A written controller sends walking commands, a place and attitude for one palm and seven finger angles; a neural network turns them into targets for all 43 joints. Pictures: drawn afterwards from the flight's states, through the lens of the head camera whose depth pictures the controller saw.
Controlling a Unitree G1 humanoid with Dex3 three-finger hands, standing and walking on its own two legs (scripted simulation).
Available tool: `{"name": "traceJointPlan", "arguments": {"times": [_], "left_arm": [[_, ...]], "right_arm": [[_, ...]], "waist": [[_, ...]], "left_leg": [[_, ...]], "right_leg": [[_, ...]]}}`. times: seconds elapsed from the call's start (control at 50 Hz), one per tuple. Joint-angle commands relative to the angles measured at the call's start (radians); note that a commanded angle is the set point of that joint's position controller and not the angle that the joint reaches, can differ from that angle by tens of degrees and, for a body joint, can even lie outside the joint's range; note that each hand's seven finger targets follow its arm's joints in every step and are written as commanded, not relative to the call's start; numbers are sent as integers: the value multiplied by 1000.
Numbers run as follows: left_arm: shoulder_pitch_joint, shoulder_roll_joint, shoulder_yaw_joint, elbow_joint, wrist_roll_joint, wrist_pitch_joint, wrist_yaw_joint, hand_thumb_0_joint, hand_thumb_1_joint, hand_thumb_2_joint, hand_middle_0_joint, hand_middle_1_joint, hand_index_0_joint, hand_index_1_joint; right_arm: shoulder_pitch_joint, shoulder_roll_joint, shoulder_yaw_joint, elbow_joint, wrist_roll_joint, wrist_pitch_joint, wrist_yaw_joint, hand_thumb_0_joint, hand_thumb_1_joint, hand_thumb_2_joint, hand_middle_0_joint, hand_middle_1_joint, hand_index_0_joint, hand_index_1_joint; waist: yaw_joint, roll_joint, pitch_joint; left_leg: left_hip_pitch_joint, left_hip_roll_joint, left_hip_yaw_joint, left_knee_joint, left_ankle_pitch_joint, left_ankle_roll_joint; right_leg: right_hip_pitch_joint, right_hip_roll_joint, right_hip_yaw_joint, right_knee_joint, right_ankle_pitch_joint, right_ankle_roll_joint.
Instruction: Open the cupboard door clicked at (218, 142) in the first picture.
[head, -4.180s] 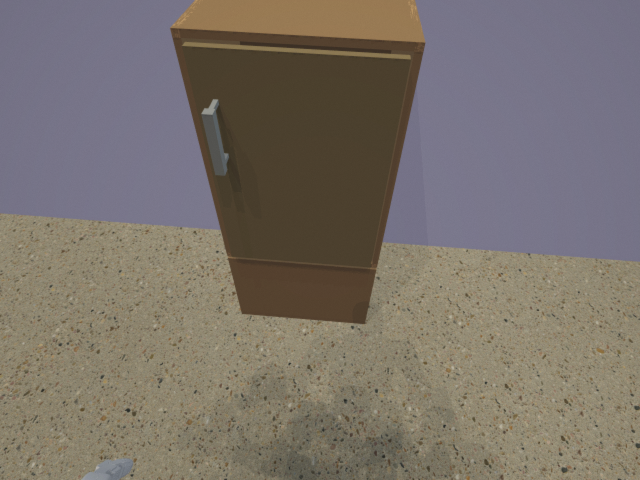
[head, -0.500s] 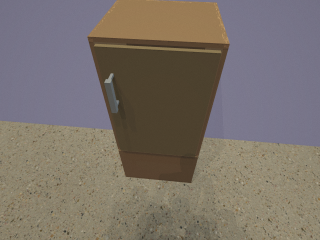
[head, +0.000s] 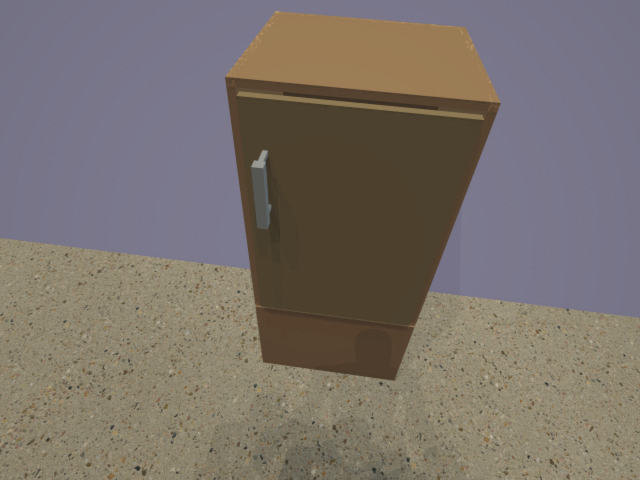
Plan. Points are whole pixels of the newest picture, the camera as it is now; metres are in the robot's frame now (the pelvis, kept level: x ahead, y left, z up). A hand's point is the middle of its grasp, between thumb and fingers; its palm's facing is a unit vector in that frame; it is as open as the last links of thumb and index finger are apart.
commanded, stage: look again from close up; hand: left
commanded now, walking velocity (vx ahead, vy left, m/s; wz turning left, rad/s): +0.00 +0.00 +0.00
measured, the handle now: (263, 190) +0.61 +0.15 +0.02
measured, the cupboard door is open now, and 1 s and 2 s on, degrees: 0 0 0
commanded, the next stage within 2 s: shuffle to correct the standing spot in 0.16 s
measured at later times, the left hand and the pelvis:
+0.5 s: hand out of the picture -0.11 +0.18 -0.16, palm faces +0.06 -0.98 -0.19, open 7.4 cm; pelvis -0.05 +0.00 +0.01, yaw +0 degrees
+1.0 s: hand out of the picture +0.05 +0.18 -0.15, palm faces -0.07 -0.97 -0.25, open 7.3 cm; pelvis -0.03 -0.01 +0.00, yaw -6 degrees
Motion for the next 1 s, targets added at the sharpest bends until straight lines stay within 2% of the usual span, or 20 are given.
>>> {"name": "traceJointPlan", "arguments": {"times": [0.0,0.12,0.24,0.32,0.42,0.46,0.48,0.5,0.52,0.56,0.64,0.66,0.7,0.72,0.76,0.82,0.9,0.94,0.96,0.98], "left_arm": [[72,108,17,-55,-1,-10,4,0,900,900,-200,-300,-200,-300],[78,112,16,-55,1,-7,-1,0,900,900,-200,-300,-200,-300],[125,105,16,-32,3,-11,-1,0,900,900,-200,-300,-200,-300],[195,81,20,-6,9,7,-8,0,900,900,-200,-300,-200,-300],[313,36,35,35,3,28,-34,0,900,900,-200,-300,-200,-300],[371,61,53,47,5,25,-33,0,900,900,-200,-300,-200,-300],[357,112,66,42,7,18,-24,0,900,900,-200,-300,-200,-300],[281,141,78,15,0,7,-7,0,900,900,-200,-300,-200,-300],[163,124,78,-13,-6,-7,4,0,900,900,-200,-300,-200,-300],[17,114,71,-50,1,-26,0,0,900,900,-200,-300,-200,-300],[131,102,61,4,6,-14,-14,0,900,900,-200,-300,-200,-300],[147,66,56,10,-1,-8,-20,0,900,900,-200,-300,-200,-300],[119,-6,50,-42,-5,-7,-36,0,900,900,-200,-300,-200,-300],[54,7,54,-71,3,-3,-44,0,900,900,-200,-300,-200,-300],[100,-13,55,-22,11,-3,-51,0,900,900,-200,-300,-200,-300],[126,-35,46,-8,1,-8,-56,0,900,900,-200,-300,-200,-300],[68,-48,39,-30,-3,-26,-50,0,900,900,-200,-300,-200,-300],[139,-30,47,-9,-1,-34,-43,0,900,900,-200,-300,-200,-300],[207,7,55,11,0,-43,-34,0,900,900,-200,-300,-200,-300],[267,92,70,25,5,-55,-20,0,900,900,-200,-300,-200,-300]], "right_arm": [[37,-148,-34,-55,1,-8,-2,0,-900,-900,200,300,200,300],[28,-163,-38,-62,-1,0,9,0,-900,-900,200,300,200,300],[48,-156,-39,-42,1,8,13,0,-900,-900,200,300,200,300],[71,-165,-45,-19,-6,29,10,0,-900,-900,200,300,200,300],[43,-184,-61,-11,-8,37,-5,0,-900,-900,200,300,200,300],[14,-146,-60,-20,-4,41,-6,0,-900,-900,200,300,200,300],[-4,-83,-50,-41,2,45,1,0,-900,-900,200,300,200,300],[-31,-68,-54,-59,2,48,9,0,-900,-900,200,300,200,300],[-9,-92,-64,-56,-1,46,12,0,-900,-900,200,300,200,300],[119,-55,-60,-20,5,25,27,0,-900,-900,200,300,200,300],[178,-15,-39,13,10,-13,14,0,-900,-900,200,300,200,300],[223,-47,-41,27,9,-21,0,0,-900,-900,200,300,200,300],[296,-215,-82,17,-3,-32,-21,0,-900,-900,200,300,200,300],[248,-222,-81,12,-7,-26,-27,0,-900,-900,200,300,200,300],[134,-147,-56,3,-9,-35,-16,0,-900,-900,200,300,200,300],[89,-113,-48,5,-8,-47,-6,0,-900,-900,200,300,200,300],[155,-126,-60,37,-15,-32,0,0,-900,-900,200,300,200,300],[162,-109,-55,49,-13,-21,2,0,-900,-900,200,300,200,300],[159,-77,-48,47,-9,-21,6,0,-900,-900,200,300,200,300],[163,-6,-32,26,3,-23,11,0,-900,-900,200,300,200,300]], "waist": [[2,61,71],[2,55,72],[1,9,64],[3,82,72],[40,112,75],[71,-27,69],[69,-244,108],[51,-320,150],[-17,-221,139],[-96,-161,74],[-49,-142,88],[-55,-31,99],[-74,311,137],[-58,181,203],[4,131,166],[30,150,155],[-3,73,119],[31,22,88],[62,-60,62],[85,-285,39]], "left_leg": [[-13,81,-128,-207,30,31],[-50,85,-168,-315,-224,25],[-43,74,-156,-321,-238,16],[-68,100,-167,-383,-472,15],[-159,132,-115,-388,-498,8],[-218,36,-7,-153,-454,-21],[-313,-52,67,143,-335,-42],[-297,-35,37,441,-225,-30],[-264,11,-65,561,-149,-14],[-103,53,-33,435,-171,-8],[173,-34,104,-88,-132,-18],[242,-10,51,-184,-172,-16],[214,406,-488,-510,-600,126],[70,446,-510,-567,-625,177],[-53,336,-341,-531,-459,139],[-95,243,-143,-494,-279,124],[-68,235,-124,-408,-286,132],[-119,191,-97,-283,-334,96],[-195,130,-42,-133,-328,63],[-374,6,85,163,-329,12]], "right_leg": [[-87,-22,35,-103,93,-53],[-88,-16,26,-115,22,-44],[-104,-26,38,-153,-23,-45],[-126,26,-3,-120,-207,-45],[-5,77,-63,-49,-69,-75],[11,5,88,-188,-203,-123],[-52,-154,385,-371,-452,-203],[-221,-304,580,-518,-551,-263],[-285,-292,547,-500,-422,-253],[-339,-198,340,-384,-265,-199],[-361,-84,248,-235,-301,-158],[-417,-40,225,-120,-278,-139],[-626,44,27,322,-165,-52],[-607,-13,90,450,-95,-50],[-488,-36,78,520,35,-50],[-345,-49,15,359,84,-37],[-162,4,-65,79,33,-33],[12,31,-77,-71,76,-37],[132,-11,-6,-145,20,-55],[243,-234,318,-281,-170,-136]]}}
